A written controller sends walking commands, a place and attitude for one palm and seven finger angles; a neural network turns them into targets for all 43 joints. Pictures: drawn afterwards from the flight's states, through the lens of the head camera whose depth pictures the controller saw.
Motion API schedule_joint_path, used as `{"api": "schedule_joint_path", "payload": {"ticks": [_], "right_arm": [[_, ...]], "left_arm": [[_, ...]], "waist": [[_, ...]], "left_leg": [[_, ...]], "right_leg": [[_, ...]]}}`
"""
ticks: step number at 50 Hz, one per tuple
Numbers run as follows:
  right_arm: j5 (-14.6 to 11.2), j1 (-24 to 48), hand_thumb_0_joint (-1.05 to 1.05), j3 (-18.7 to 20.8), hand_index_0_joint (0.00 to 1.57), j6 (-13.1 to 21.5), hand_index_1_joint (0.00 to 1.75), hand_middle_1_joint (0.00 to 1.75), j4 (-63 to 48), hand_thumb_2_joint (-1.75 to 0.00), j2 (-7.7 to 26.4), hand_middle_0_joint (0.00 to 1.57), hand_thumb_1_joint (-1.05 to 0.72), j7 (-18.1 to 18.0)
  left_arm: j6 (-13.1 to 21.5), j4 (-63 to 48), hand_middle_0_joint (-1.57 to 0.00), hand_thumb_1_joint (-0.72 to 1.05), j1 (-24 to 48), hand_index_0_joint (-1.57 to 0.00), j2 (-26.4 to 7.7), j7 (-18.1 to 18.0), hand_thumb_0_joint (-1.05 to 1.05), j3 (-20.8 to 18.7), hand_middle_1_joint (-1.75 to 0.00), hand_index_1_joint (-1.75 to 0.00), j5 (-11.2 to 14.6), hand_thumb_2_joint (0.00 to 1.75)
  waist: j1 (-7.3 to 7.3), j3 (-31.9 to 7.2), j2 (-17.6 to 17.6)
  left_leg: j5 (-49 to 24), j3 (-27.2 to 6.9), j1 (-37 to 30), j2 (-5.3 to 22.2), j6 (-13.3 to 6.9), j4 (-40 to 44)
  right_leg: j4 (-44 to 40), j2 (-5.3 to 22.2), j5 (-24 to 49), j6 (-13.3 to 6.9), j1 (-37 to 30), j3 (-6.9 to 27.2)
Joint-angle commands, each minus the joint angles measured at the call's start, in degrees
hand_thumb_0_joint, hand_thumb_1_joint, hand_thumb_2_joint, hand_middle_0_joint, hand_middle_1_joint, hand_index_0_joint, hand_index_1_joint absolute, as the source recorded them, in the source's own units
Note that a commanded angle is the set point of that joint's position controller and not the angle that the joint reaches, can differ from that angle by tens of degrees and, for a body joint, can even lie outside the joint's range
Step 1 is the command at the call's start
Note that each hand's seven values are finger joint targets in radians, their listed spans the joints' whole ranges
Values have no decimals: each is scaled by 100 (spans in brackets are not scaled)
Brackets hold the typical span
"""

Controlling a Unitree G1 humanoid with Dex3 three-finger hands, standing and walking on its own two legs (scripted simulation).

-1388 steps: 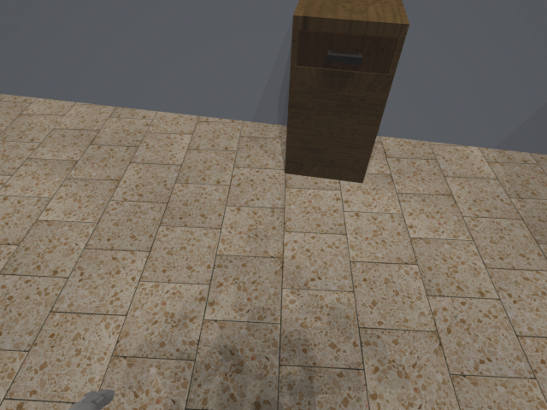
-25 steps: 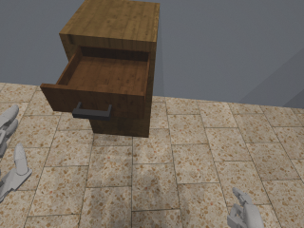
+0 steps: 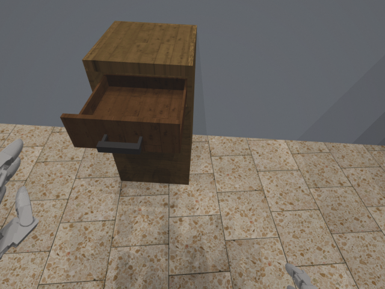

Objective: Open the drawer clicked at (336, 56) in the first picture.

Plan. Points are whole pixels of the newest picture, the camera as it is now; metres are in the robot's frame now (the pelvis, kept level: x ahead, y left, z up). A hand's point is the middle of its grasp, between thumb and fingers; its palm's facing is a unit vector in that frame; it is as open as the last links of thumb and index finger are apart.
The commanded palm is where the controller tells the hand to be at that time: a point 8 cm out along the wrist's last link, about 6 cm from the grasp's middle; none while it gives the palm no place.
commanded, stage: stop stepping back and stand still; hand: left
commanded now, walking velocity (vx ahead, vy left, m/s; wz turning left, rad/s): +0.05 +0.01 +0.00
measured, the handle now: (121, 142) +0.57 +0.25 -0.08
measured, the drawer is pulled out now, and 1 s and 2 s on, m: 0.29 0.29 0.29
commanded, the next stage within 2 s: let the arm hang, fingers relaxed in 0.20 s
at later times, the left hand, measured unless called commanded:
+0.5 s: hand (93, 288) +0.16 +0.22 -0.11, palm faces +0.07 -0.95 -0.31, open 7.4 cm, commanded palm none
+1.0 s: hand out of the picture -0.02 +0.20 -0.16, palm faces +0.04 -0.97 -0.25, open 7.4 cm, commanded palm none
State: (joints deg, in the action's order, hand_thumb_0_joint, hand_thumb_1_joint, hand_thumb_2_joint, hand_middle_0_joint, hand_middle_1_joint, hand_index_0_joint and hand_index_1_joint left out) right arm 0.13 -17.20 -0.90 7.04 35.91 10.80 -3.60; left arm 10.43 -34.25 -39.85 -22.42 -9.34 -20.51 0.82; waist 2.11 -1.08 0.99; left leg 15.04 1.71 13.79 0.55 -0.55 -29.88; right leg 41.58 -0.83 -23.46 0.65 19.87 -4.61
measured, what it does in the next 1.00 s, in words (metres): steps on the spot: right foot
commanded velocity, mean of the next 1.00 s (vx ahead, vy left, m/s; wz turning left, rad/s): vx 0.00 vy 0.00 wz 0.00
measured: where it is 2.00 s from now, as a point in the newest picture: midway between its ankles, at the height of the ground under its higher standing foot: outside the picture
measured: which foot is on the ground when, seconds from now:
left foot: down 0.00-1.00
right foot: up 0.00-0.02, down 0.04-1.00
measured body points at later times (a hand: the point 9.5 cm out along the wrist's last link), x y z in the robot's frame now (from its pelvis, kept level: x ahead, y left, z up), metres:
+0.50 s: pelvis +0.00 +0.00 -0.01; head +0.02 +0.00 +0.44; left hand +0.16 +0.27 -0.08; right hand +0.15 -0.23 -0.12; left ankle +0.02 +0.11 -0.73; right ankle +0.01 -0.11 -0.74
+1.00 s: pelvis -0.01 +0.00 +0.01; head +0.01 -0.01 +0.46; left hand -0.03 +0.25 -0.14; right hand -0.01 -0.23 -0.15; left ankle +0.02 +0.11 -0.73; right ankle +0.01 -0.11 -0.73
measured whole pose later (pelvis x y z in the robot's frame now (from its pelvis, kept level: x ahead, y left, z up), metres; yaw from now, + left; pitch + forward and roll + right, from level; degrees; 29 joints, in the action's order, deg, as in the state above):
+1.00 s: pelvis -0.01 +0.00 +0.01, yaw +2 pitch -3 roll +0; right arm 0.6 -16.2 0.1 -1.1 62.4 10.2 -1.6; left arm -1.2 62.9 -17.0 -11.3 -1.2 -0.4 -0.4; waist 0.4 4.2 -1.4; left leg 10.1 1.1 10.6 -0.2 -0.8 -23.3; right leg 23.3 -1.5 -11.8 -1.0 8.8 1.0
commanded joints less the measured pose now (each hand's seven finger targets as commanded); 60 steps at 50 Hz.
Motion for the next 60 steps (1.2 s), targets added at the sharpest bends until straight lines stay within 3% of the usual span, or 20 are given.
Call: {"api": "schedule_joint_path", "payload": {"ticks": [1,3,4,6,9,11,14,15,16,17,18,21,24,26,27,29,33,37,46,60], "right_arm": [[-43,984,0,290,20,256,30,30,-782,-90,808,20,-90,-35],[-85,1076,0,334,20,190,30,30,-816,-90,791,20,-90,-16],[-90,972,0,391,20,218,30,30,-742,-90,759,20,-90,-4],[-94,904,0,446,20,117,30,30,-749,-90,807,20,-90,43],[-75,1130,0,306,20,78,30,30,-909,-90,625,20,-90,28],[-54,1106,0,235,20,112,30,30,-908,-90,589,20,-90,-14],[-18,1103,0,302,20,188,30,30,-1022,-90,803,20,-90,-84],[65,877,0,610,20,332,30,30,443,-90,1706,20,-90,500],[35,432,0,531,20,-91,30,30,343,-90,1196,20,-90,463],[48,397,0,485,20,-161,30,30,252,-90,1065,20,-90,401],[100,334,0,438,20,-206,30,30,214,-90,1038,20,-90,370],[175,397,0,332,20,-347,30,30,175,-90,1138,20,-90,298],[57,704,0,299,20,-469,30,30,336,-90,946,20,-90,268],[14,516,0,264,20,-576,30,30,576,-90,759,20,-90,335],[52,587,0,261,20,-653,30,30,679,-90,753,20,-90,321],[60,563,0,245,20,-687,30,30,982,-90,713,20,-90,289],[55,315,0,232,20,-667,30,30,1426,-90,592,20,-90,226],[27,136,0,262,20,-686,30,30,1774,-90,580,20,-90,190],[41,-164,0,233,20,-708,30,30,2394,-90,508,20,-90,175],[61,-370,0,231,20,-697,30,30,2663,-90,264,20,-90,164]], "left_arm": [[443,-728,-20,90,598,-20,-800,-52,0,-598,-30,-30,9,90],[467,-689,-20,90,979,-20,-1020,-12,0,-709,-30,-30,118,90],[504,-552,-20,90,1013,-20,-943,-9,0,-724,-30,-30,119,90],[474,-510,-20,90,542,-20,-677,50,0,-541,-30,-30,140,90],[557,-1031,-20,90,312,-20,-804,14,0,-657,-30,-30,127,90],[553,-1236,-20,90,203,-20,-802,-49,0,-652,-30,-30,126,90],[592,-1608,-20,90,193,-20,-844,-112,0,-621,-30,-30,131,90],[-448,3633,-20,90,1052,-20,403,697,0,1591,-30,-30,-487,90],[-959,3745,-20,90,1049,-20,522,800,0,1417,-30,-30,-361,90],[-1081,3705,-20,90,1070,-20,641,819,0,1449,-30,-30,-381,90],[-1109,3824,-20,90,1409,-20,635,821,0,1544,-30,-30,-344,90],[-1057,4748,-20,90,1813,-20,481,835,0,1599,-30,-30,-316,90],[-1049,6061,-20,90,1812,-20,31,828,0,1574,-30,-30,-290,90],[-1067,6667,-20,90,2162,-20,-214,870,0,1672,-30,-30,-241,90],[-1067,6924,-20,90,2330,-20,-140,863,0,1707,-30,-30,-222,90],[-1026,7463,-20,90,2391,-20,19,848,0,1784,-30,-30,-183,90],[-1004,8217,-20,90,2158,-20,269,811,0,1784,-30,-30,-158,90],[-987,8748,-20,90,2151,-20,352,799,0,1852,-30,-30,-135,90],[-1041,9458,-20,90,2123,-20,440,767,0,1918,-30,-30,-133,90],[-1034,9656,-20,90,2067,-20,623,740,0,1902,-30,-30,-147,90]], "waist": [[-76,218,-261],[3,138,1118],[-44,-58,954],[-23,-55,648],[-99,-170,560],[-73,-232,382],[-184,-184,-939],[190,271,-1191],[60,-226,-883],[70,-337,-1166],[105,-491,-668],[-134,-688,302],[-303,-570,387],[-79,28,-238],[-105,47,166],[-105,161,48],[-160,-68,-841],[-156,-27,-211],[-161,663,-79],[-180,852,-211]], "left_leg": [[549,-520,1199,596,-399,113],[748,-73,1637,-32,-99,-1490],[995,-212,1333,11,-56,-1947],[574,-297,1341,84,-17,-2165],[524,-52,815,136,-58,-929],[-54,117,124,29,-88,225],[-865,-871,-278,789,-307,1173],[-2099,-1302,240,1099,-474,377],[-2561,-1280,48,1262,-677,398],[-3211,-1270,-114,1240,-705,433],[-3336,-1529,-150,1388,-820,475],[-4569,-1374,-679,1242,-864,132],[-2280,-480,198,273,-177,-225],[-286,-389,78,20,-22,137],[-514,-431,-34,57,-35,132],[-657,-452,-254,140,-42,234],[-995,-567,-438,356,-103,545],[-834,-592,-529,439,-117,718],[-135,-652,-325,462,-134,1197],[170,-650,-118,431,-131,1337]], "right_leg": [[-2135,424,726,-199,-1362,489],[-2874,1885,968,-857,-1206,2489],[-3069,2028,81,-1000,-879,2551],[-2936,1810,537,-874,-850,2213],[-2633,1593,1432,-953,-874,1428],[-2511,1276,1162,-679,-778,1066],[-1647,544,1168,-185,-691,629],[-261,552,1644,-68,418,177],[-89,381,333,-57,276,463],[223,278,-235,-19,415,460],[640,144,-650,-11,531,524],[19,169,-135,-27,190,579],[-1290,647,3300,-214,-1316,1263],[-1738,1079,2218,-496,-556,1488],[-1830,786,1855,-452,-479,1480],[-2065,703,1685,-424,-431,1450],[-2066,519,1797,-375,-855,1216],[-2231,483,1654,-386,-908,1145],[-2447,448,812,-369,-623,1094],[-2404,411,657,-350,-520,1080]]}}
